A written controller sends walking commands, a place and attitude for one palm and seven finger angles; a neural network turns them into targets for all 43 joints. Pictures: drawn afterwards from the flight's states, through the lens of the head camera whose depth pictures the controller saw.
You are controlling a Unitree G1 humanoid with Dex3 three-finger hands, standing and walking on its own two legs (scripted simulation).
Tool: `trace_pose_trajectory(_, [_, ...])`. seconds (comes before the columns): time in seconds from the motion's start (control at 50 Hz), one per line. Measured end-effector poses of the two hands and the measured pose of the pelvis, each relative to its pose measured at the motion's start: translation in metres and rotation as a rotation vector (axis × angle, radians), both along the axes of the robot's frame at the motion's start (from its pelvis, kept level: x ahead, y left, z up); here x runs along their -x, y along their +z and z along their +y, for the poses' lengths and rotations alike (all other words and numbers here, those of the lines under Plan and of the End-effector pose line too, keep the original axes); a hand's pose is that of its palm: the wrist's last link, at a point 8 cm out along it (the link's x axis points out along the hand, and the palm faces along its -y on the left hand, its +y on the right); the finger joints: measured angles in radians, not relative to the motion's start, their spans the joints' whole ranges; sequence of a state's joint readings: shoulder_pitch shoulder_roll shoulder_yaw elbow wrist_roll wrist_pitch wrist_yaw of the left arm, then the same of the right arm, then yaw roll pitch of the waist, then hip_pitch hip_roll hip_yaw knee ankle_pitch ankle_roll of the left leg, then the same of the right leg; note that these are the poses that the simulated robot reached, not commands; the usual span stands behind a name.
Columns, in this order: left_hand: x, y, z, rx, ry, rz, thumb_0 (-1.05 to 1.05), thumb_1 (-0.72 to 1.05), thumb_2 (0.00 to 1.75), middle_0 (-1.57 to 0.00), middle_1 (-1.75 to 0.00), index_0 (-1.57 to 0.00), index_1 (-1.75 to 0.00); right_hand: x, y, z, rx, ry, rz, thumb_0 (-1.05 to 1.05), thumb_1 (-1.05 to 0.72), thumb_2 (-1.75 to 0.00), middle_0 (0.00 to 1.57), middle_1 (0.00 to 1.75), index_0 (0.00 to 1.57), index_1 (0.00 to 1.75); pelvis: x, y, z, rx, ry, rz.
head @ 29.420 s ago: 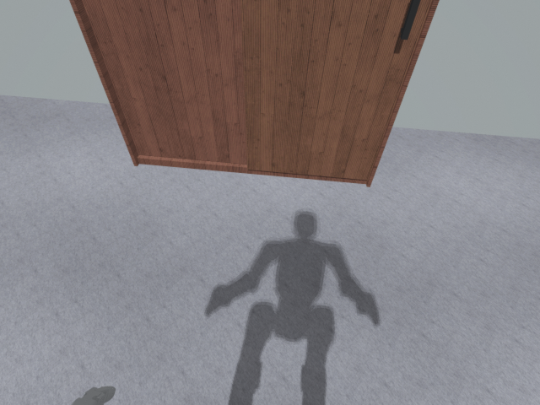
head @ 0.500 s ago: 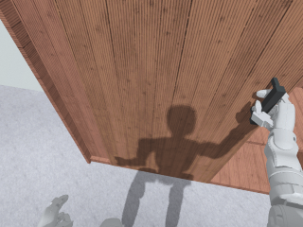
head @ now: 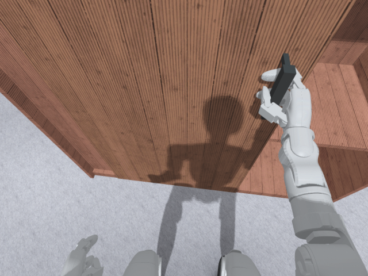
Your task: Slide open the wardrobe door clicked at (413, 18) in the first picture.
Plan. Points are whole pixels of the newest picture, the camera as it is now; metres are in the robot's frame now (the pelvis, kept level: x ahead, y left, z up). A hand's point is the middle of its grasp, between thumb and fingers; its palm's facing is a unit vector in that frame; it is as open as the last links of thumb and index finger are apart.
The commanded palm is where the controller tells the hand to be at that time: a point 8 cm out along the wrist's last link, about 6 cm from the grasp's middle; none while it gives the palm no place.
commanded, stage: stop walking and hold the door there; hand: right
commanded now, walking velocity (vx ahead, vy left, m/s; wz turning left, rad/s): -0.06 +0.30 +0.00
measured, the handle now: (275, 88) +0.47 -0.16 +0.11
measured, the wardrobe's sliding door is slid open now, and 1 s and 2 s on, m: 0.46 0.45 0.45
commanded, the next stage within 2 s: loosen the grip on the handle in 0.54 s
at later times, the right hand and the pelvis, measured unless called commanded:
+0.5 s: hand (264, 106) +0.43 -0.13 +0.10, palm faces +0.07 +0.99 -0.11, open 5.7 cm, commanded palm +0.40 -0.15 +0.10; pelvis +0.02 +0.00 +0.02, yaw -2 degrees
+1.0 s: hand (266, 109) +0.42 -0.13 +0.11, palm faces +0.10 +0.99 -0.11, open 11.9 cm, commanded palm +0.39 -0.19 +0.11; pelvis -0.02 +0.03 +0.01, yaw -1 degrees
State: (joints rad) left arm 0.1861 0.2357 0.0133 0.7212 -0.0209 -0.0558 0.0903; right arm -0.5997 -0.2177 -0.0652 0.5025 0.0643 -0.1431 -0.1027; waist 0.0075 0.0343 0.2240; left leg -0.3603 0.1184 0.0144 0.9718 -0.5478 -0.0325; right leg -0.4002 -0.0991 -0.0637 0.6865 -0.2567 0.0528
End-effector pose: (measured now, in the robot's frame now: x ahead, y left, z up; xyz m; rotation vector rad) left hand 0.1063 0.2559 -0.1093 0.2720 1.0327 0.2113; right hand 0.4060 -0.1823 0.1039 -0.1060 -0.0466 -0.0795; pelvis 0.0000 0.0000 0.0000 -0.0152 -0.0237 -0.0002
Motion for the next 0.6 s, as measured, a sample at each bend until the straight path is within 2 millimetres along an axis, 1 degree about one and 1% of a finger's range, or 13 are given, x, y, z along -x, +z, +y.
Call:
trace_pose_trajectory(0.1, [-0.020, -0.001, -0.036, 0.105, -0.069, -0.049, 0.01, 0.91, 0.90, -0.20, -0.30, -0.20, -0.30, 0.002, 0.002, 0.002, -0.001, -0.003, 0.030, -0.05, -0.75, -0.81, 0.42, 1.39, 0.32, 1.40, 0.001, 0.005, 0.002, -0.014, 0.008, 0.002])
trace_pose_trajectory(0.14, [-0.029, -0.004, -0.045, 0.146, -0.096, -0.075, 0.01, 0.90, 0.90, -0.20, -0.30, -0.20, -0.30, 0.003, 0.003, 0.002, 0.018, -0.012, 0.038, -0.05, -0.75, -0.80, 0.43, 1.39, 0.31, 1.40, 0.000, 0.003, 0.006, -0.013, 0.009, -0.001])
trace_pose_trajectory(0.18, [-0.037, -0.006, -0.049, 0.172, -0.104, -0.093, 0.01, 0.90, 0.90, -0.20, -0.30, -0.21, -0.30, 0.004, 0.004, 0.002, 0.039, -0.024, 0.051, -0.06, -0.75, -0.79, 0.44, 1.39, 0.30, 1.40, -0.002, 0.003, 0.007, -0.028, -0.004, -0.008])
trace_pose_trajectory(0.24, [-0.046, -0.002, -0.049, 0.166, -0.109, -0.108, 0.01, 0.90, 0.90, -0.21, -0.30, -0.21, -0.30, 0.004, 0.005, 0.002, 0.035, -0.026, 0.070, -0.05, -0.75, -0.78, 0.44, 1.39, 0.31, 1.40, -0.006, 0.007, 0.006, -0.020, -0.028, -0.001])
trace_pose_trajectory(0.3, [-0.053, 0.008, -0.044, 0.116, -0.126, -0.114, 0.01, 0.90, 0.90, -0.21, -0.30, -0.21, -0.30, 0.004, 0.005, 0.001, 0.017, -0.017, 0.080, -0.04, -0.75, -0.78, 0.45, 1.39, 0.33, 1.40, -0.011, 0.012, 0.002, -0.010, -0.044, 0.008])
trace_pose_trajectory(0.34, [-0.058, 0.014, -0.039, 0.072, -0.132, -0.123, 0.01, 0.90, 0.90, -0.21, -0.30, -0.21, -0.30, 0.003, 0.005, 0.001, 0.001, -0.003, 0.077, -0.03, -0.74, -0.79, 0.45, 1.39, 0.35, 1.40, -0.014, 0.011, -0.003, -0.018, -0.051, 0.014])
trace_pose_trajectory(0.44, [-0.066, 0.030, -0.032, 0.035, -0.136, -0.131, 0.01, 0.90, 0.90, -0.20, -0.30, -0.20, -0.30, 0.004, 0.006, 0.001, -0.015, 0.010, 0.089, -0.02, -0.75, -0.79, 0.45, 1.39, 0.33, 1.40, -0.017, 0.018, -0.007, -0.013, -0.032, 0.025])
trace_pose_trajectory(0.5, [-0.068, 0.032, -0.031, 0.053, -0.145, -0.141, 0.01, 0.90, 0.90, -0.20, -0.30, -0.20, -0.30, 0.004, 0.006, 0.001, 0.002, 0.006, 0.096, -0.02, -0.75, -0.78, 0.44, 1.39, 0.31, 1.40, -0.018, 0.019, -0.004, -0.019, -0.027, 0.029])
trace_pose_trajectory(0.6, [-0.067, 0.026, -0.028, 0.088, -0.130, -0.130, 0.01, 0.90, 0.90, -0.20, -0.30, -0.20, -0.30, 0.005, 0.007, 0.003, 0.022, -0.022, 0.104, -0.03, -0.76, -0.79, 0.44, 1.38, 0.28, 1.40, -0.020, 0.019, 0.006, -0.028, -0.027, 0.038])
